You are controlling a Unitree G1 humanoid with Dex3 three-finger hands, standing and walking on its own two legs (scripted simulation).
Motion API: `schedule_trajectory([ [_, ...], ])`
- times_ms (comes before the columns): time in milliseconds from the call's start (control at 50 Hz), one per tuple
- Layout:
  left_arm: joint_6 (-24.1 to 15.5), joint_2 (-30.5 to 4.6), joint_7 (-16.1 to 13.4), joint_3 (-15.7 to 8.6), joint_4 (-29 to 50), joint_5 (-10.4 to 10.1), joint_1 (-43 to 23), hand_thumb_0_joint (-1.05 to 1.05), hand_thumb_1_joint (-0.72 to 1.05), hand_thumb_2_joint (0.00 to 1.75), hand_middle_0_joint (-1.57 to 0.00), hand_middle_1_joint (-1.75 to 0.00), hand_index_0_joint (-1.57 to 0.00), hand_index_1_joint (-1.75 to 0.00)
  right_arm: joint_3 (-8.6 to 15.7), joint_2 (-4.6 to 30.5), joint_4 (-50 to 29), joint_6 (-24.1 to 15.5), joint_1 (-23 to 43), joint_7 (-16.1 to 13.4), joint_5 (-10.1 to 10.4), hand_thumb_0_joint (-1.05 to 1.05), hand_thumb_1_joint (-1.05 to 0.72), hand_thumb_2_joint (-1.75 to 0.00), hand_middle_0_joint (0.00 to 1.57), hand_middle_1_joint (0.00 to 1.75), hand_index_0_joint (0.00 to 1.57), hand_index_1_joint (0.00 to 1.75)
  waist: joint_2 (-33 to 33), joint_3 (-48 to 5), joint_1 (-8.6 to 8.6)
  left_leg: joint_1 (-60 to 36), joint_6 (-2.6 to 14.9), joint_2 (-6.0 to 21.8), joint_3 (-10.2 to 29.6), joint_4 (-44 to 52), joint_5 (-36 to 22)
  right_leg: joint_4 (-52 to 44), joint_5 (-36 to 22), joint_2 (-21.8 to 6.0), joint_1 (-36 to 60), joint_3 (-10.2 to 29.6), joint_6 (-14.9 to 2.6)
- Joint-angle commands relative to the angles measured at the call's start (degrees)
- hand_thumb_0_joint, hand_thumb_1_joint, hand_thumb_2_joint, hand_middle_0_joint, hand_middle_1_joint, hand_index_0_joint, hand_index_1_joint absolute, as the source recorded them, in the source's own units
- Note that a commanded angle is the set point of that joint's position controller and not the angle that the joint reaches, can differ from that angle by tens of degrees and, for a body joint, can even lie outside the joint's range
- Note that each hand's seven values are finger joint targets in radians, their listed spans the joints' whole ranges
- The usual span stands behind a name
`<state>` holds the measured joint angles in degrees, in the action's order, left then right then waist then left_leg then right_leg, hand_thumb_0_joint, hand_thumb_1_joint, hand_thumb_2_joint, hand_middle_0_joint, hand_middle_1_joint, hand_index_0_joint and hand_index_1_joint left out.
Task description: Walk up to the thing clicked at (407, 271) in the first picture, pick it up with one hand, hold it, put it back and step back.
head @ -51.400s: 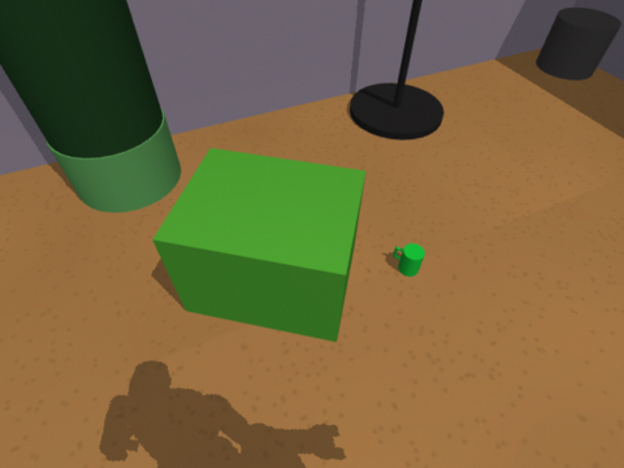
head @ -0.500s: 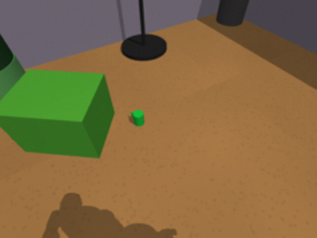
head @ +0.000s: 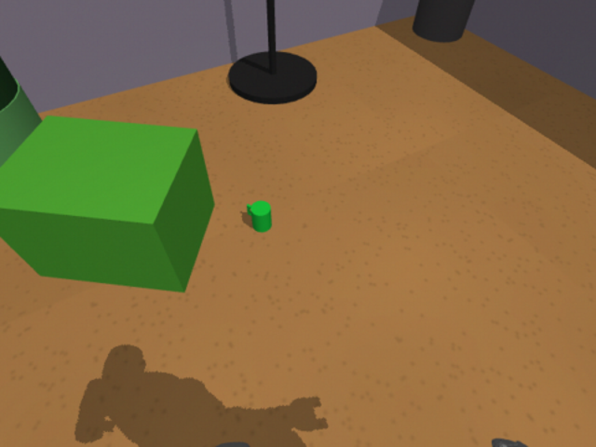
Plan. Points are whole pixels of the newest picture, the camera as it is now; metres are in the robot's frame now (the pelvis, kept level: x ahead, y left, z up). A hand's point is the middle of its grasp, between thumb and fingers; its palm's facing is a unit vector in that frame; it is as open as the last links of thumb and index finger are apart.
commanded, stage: step back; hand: left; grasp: from above
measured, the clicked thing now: (258, 214) +1.05 +0.18 -0.70
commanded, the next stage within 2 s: stand in 0.24 s
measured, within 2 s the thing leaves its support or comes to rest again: neither
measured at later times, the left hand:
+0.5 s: hand out of the picture +0.10 +0.26 -0.13, palm faces -0.03 -0.94 -0.33, open 7.4 cm
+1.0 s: hand out of the picture +0.08 +0.27 -0.14, palm faces -0.05 -0.94 -0.34, open 7.4 cm
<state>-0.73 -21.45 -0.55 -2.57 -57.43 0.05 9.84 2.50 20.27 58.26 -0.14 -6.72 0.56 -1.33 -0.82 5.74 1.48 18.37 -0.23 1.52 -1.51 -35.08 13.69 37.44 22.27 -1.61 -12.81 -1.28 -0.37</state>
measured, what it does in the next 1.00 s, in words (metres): stands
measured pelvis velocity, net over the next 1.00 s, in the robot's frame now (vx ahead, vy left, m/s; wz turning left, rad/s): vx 0.00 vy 0.02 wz -0.02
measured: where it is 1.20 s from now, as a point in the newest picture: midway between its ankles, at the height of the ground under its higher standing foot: outside the picture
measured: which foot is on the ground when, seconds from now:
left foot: down 0.00-1.00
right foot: down 0.00-1.00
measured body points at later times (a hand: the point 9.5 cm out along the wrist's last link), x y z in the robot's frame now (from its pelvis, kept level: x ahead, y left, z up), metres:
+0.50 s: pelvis +0.01 +0.01 +0.02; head +0.02 +0.02 +0.47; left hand +0.10 +0.31 -0.11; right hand +0.11 -0.29 -0.10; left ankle +0.06 +0.13 -0.72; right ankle -0.01 -0.12 -0.72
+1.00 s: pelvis +0.00 +0.02 +0.02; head +0.00 +0.02 +0.47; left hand +0.08 +0.32 -0.11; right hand +0.07 -0.28 -0.11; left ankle +0.06 +0.13 -0.72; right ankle -0.01 -0.12 -0.72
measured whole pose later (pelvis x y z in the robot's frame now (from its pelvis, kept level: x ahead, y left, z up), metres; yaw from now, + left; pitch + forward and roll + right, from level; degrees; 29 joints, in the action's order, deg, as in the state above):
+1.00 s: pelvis +0.00 +0.02 +0.02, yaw -1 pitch -3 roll +0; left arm -1.0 -20.5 0.5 0.0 -65.4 0.7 7.4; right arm 0.5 19.5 66.4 -0.5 -5.8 1.2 -0.5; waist -0.2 2.3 -0.8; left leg 10.5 0.4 1.0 -2.9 -19.0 6.0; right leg 19.1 11.9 -1.8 -4.6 -0.3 1.8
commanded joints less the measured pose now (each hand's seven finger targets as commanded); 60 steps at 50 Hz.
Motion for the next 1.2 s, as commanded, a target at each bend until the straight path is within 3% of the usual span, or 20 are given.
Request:
schedule_trajectory([
  [0, -1.3, -11.2, -0.5, -2.0, 1.2, 0.5, 1.3, 0.00, 0.90, 0.90, -0.20, -0.30, -0.20, -0.30, 2.1, 13.4, -3.8, -1.0, 6.3, -1.1, 0.1, 0.00, -0.90, -0.90, 0.20, 0.30, 0.20, 0.30, 7.9, -7.4, 0.66, -0.5, 6.32, 10.5, 10.8, 11.6, -2.6, -8.0, -5.8, -1.3, 4.0, 3.2, -1.89],
  [40, -1.6, -12.5, -0.2, -2.2, 0.3, 0.6, -0.5, 0.00, 0.90, 0.90, -0.20, -0.30, -0.20, -0.30, 1.6, 12.0, -2.8, -0.9, 7.0, -1.0, 0.4, 0.00, -0.90, -0.90, 0.20, 0.30, 0.20, 0.30, 5.9, -5.5, -0.26, -0.9, 3.18, 7.2, 8.2, 10.7, 0.9, -11.5, -9.2, -3.6, 2.5, 7.0, -2.69],
  [60, -1.7, -12.8, -0.2, -2.2, 0.4, 0.6, -2.1, 0.00, 0.90, 0.90, -0.20, -0.30, -0.20, -0.30, 1.6, 11.8, -2.2, -0.9, 6.8, -0.9, 0.4, 0.00, -0.90, -0.90, 0.20, 0.30, 0.20, 0.30, 4.7, -5.0, -0.98, -2.4, 2.56, 6.4, 7.5, 10.8, 1.2, -12.7, -9.8, -4.4, 1.3, 8.0, -2.85],
  [120, -2.1, -12.3, -0.3, -1.9, -0.4, 0.6, -2.9, 0.00, 0.90, 0.90, -0.20, -0.30, -0.20, -0.30, 1.2, 11.5, -0.7, -1.2, 7.3, -0.7, 0.6, 0.00, -0.90, -0.90, 0.20, 0.30, 0.20, 0.30, 3.3, -8.0, -1.18, -7.6, 2.84, 6.7, 5.9, 9.8, -7.8, -13.8, -17.2, -4.7, 2.4, 7.4, -2.29],
  [200, -2.1, -12.3, -0.5, -1.8, -1.2, 0.7, -3.9, 0.00, 0.90, 0.90, -0.20, -0.30, -0.20, -0.30, 1.0, 11.0, 0.4, -1.2, 7.8, -0.7, 0.9, 0.00, -0.90, -0.90, 0.20, 0.30, 0.20, 0.30, 0.7, -10.1, -1.40, -10.3, 2.80, 6.4, 3.6, 9.2, -13.7, -14.7, -23.8, -5.3, 4.8, 7.0, -1.58],
  [220, -2.1, -10.5, -0.1, -0.3, -2.1, 0.1, -4.3, 0.00, 0.90, 0.90, -0.20, -0.30, -0.20, -0.30, 0.6, 10.9, 1.0, -1.6, 6.2, -0.5, 1.1, 0.00, -0.90, -0.90, 0.20, 0.30, 0.20, 0.30, 0.4, -10.3, -2.09, -13.0, 2.40, 6.2, 5.6, 11.8, -15.6, -16.4, -23.4, -5.6, 4.2, 6.9, -0.95],
  [260, -1.8, -10.4, 0.0, -0.3, -2.5, 0.2, -5.2, 0.00, 0.90, 0.90, -0.20, -0.30, -0.20, -0.30, 0.6, 11.5, 1.6, -1.8, 7.3, -0.4, 0.9, 0.00, -0.90, -0.90, 0.20, 0.30, 0.20, 0.30, 1.2, -8.5, -1.55, -12.8, 2.39, 7.1, 6.2, 13.6, -14.8, -17.9, -19.5, -4.9, 4.4, 6.1, -0.11],
  [300, -1.9, -10.8, 0.0, 0.0, -3.1, 0.1, -5.2, 0.00, 0.90, 0.90, -0.20, -0.30, -0.20, -0.30, 0.4, 11.0, 1.9, -1.9, 7.7, -0.3, 1.0, 0.00, -0.90, -0.90, 0.20, 0.30, 0.20, 0.30, 0.7, -8.2, -1.57, -14.8, 1.94, 6.8, 5.9, 14.4, -15.4, -19.5, -19.3, -5.2, 3.8, 6.0, -0.04],
  [380, -1.8, -11.0, 0.1, 0.0, -4.0, 0.4, -6.0, 0.00, 0.90, 0.90, -0.20, -0.30, -0.20, -0.30, 0.4, 11.1, 2.7, -1.8, 7.8, -0.2, 0.9, 0.00, -0.90, -0.90, 0.20, 0.30, 0.20, 0.30, 1.2, -6.2, -1.47, -12.8, 1.45, 6.5, 6.1, 17.2, -9.0, -22.0, -13.9, -5.6, 4.3, 6.2, 0.09],
  [460, -1.9, -10.9, 0.2, 0.0, -4.2, 0.4, -6.5, 0.00, 0.90, 0.90, -0.20, -0.30, -0.20, -0.30, 0.3, 11.3, 3.2, -2.0, 7.6, -0.3, 0.8, 0.00, -0.90, -0.90, 0.20, 0.30, 0.20, 0.30, 1.8, -7.1, -1.34, -12.8, 1.17, 6.5, 5.9, 18.3, -9.6, -22.4, -14.7, -5.9, 6.2, 6.1, 0.03],
  [500, -1.8, -10.7, 0.3, 0.1, -4.2, 0.4, -6.0, 0.00, 0.90, 0.90, -0.20, -0.30, -0.20, -0.30, 0.3, 11.3, 3.3, -2.2, 7.6, -0.3, 0.8, 0.00, -0.90, -0.90, 0.20, 0.30, 0.20, 0.30, 2.4, -8.3, -0.96, -13.5, 1.08, 6.6, 5.6, 18.2, -12.6, -22.1, -16.8, -6.1, 6.8, 5.8, 0.03],
  [600, -1.8, -11.0, 0.3, 0.2, -4.3, 0.5, -6.7, 0.00, 0.90, 0.90, -0.20, -0.30, -0.20, -0.30, 0.2, 11.4, 3.9, -2.1, 6.2, -0.3, 0.8, 0.00, -0.90, -0.90, 0.20, 0.30, 0.20, 0.30, 1.6, -7.1, -1.72, -13.1, 0.91, 6.2, 5.6, 19.1, -8.8, -23.2, -14.2, -6.1, 5.7, 6.0, -0.02],
  [640, -1.8, -10.9, 0.3, 0.3, -4.1, 0.5, -6.9, 0.00, 0.90, 0.90, -0.20, -0.30, -0.20, -0.30, 0.2, 11.5, 3.8, -2.2, 6.7, -0.4, 0.8, 0.00, -0.90, -0.90, 0.20, 0.30, 0.20, 0.30, 2.2, -8.4, -1.41, -13.8, 0.98, 6.6, 5.6, 18.5, -13.0, -22.6, -16.8, -6.4, 6.6, 5.8, -0.06],
  [680, -1.7, -10.9, 0.3, 0.3, -4.2, 0.4, -6.9, 0.00, 0.90, 0.90, -0.20, -0.30, -0.20, -0.30, 0.2, 11.7, 4.1, -2.2, 5.8, -0.5, 0.8, 0.00, -0.90, -0.90, 0.20, 0.30, 0.20, 0.30, 1.8, -8.2, -1.62, -13.2, 1.02, 6.7, 5.6, 18.6, -12.4, -22.7, -16.0, -6.3, 7.0, 5.8, -0.05],
  [820, -1.3, -10.9, 0.5, 0.4, -4.6, 0.6, -5.7, 0.00, 0.90, 0.90, -0.20, -0.30, -0.20, -0.30, 0.1, 12.1, 4.3, -1.9, 4.9, -0.4, 0.7, 0.00, -0.90, -0.90, 0.20, 0.30, 0.20, 0.30, 1.2, -4.9, -1.80, -10.6, 1.10, 6.6, 6.7, 21.1, -1.5, -23.1, -9.8, -5.8, 4.4, 5.5, -0.21],
  [840, -1.3, -11.2, 0.5, 0.4, -4.5, 0.6, -5.7, 0.00, 0.90, 0.90, -0.20, -0.30, -0.20, -0.30, 0.2, 12.0, 4.2, -1.9, 5.3, -0.4, 0.7, 0.00, -0.90, -0.90, 0.20, 0.30, 0.20, 0.30, 1.2, -5.7, -1.77, -11.8, 1.07, 6.6, 6.5, 20.6, -3.5, -22.9, -10.6, -5.9, 4.2, 5.6, -0.38],
  [1020, -1.2, -10.9, 0.6, 0.6, -4.5, 0.7, -4.1, 0.00, 0.90, 0.90, -0.20, -0.30, -0.20, -0.30, 0.2, 12.3, 4.3, -1.6, 4.5, -0.2, 0.7, 0.00, -0.90, -0.90, 0.20, 0.30, 0.20, 0.30, 1.6, -4.6, -2.07, -10.1, 1.13, 6.5, 7.4, 21.4, 2.4, -23.0, -7.0, -5.5, 2.2, 5.5, -0.44],
  [1080, -1.3, -11.2, 0.6, 0.5, -4.3, 0.7, -4.0, 0.00, 0.90, 0.90, -0.20, -0.30, -0.20, -0.30, 0.1, 12.1, 4.4, -1.6, 4.0, -0.2, 0.7, 0.00, -0.90, -0.90, 0.20, 0.30, 0.20, 0.30, 1.5, -5.3, -2.10, -10.0, 1.22, 6.4, 7.3, 21.1, 0.2, -22.8, -9.1, -5.7, 3.4, 5.5, -0.41],
  [1100, -1.5, -11.1, 0.5, 0.5, -4.2, 0.6, -3.9, 0.00, 0.90, 0.90, -0.20, -0.30, -0.20, -0.30, 0.1, 12.0, 4.2, -1.7, 4.9, -0.2, 0.8, 0.00, -0.90, -0.90, 0.20, 0.30, 0.20, 0.30, 0.9, -7.1, -1.77, -12.2, 1.39, 6.2, 6.4, 19.4, -4.1, -22.9, -11.3, -6.3, 3.9, 6.1, -0.46],
  [1180, -1.7, -11.1, 0.4, 0.7, -4.1, 0.5, -4.1, 0.00, 0.90, 0.90, -0.20, -0.30, -0.20, -0.30, -0.1, 11.9, 4.5, -1.9, 4.1, -0.3, 0.9, 0.00, -0.90, -0.90, 0.20, 0.30, 0.20, 0.30, 0.7, -8.0, -2.25, -14.2, 1.42, 6.3, 5.7, 17.7, -11.3, -22.9, -15.5, -6.4, 4.0, 6.1, -0.07],
])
